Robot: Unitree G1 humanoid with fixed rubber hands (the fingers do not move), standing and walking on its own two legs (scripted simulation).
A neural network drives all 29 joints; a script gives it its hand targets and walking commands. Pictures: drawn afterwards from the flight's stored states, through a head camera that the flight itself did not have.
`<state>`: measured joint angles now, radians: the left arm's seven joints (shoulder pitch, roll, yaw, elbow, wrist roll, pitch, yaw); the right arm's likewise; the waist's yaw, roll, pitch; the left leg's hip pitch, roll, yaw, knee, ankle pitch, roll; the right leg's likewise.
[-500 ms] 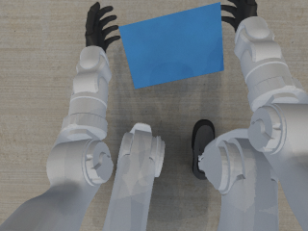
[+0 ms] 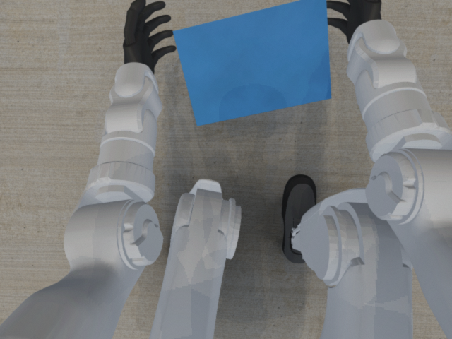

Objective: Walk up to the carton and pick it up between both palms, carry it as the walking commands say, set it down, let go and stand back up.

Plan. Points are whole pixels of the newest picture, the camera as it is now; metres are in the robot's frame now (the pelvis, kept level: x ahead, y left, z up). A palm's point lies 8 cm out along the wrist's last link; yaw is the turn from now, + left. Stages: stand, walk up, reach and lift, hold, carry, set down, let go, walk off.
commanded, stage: set down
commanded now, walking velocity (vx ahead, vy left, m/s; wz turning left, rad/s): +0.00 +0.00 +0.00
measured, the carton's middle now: (251, 63) +0.50 -0.02 -0.27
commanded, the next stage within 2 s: none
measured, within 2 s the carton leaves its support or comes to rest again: rests again in 0.36 s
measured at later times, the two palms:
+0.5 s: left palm (145, 92) +0.45 +0.15 -0.21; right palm (380, 50) +0.50 -0.22 -0.21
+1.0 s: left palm (122, 80) +0.47 +0.17 -0.16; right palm (397, 39) +0.50 -0.22 -0.17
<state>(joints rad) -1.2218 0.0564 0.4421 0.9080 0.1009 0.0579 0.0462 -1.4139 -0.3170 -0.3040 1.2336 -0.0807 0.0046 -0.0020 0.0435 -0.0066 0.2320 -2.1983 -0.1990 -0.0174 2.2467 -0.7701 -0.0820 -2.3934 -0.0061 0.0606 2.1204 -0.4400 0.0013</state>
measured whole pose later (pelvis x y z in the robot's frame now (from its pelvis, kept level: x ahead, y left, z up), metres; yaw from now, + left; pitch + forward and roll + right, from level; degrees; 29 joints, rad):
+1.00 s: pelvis -0.02 +0.00 +0.01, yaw +0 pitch +37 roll +3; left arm -1.17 0.22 0.13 0.91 -0.22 0.02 0.16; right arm -1.36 -0.47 -0.01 1.17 0.26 -0.01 -0.06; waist 0.05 0.03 0.31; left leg -2.18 -0.11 0.01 2.21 -0.68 -0.04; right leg -2.34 -0.03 0.04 2.08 -0.38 -0.01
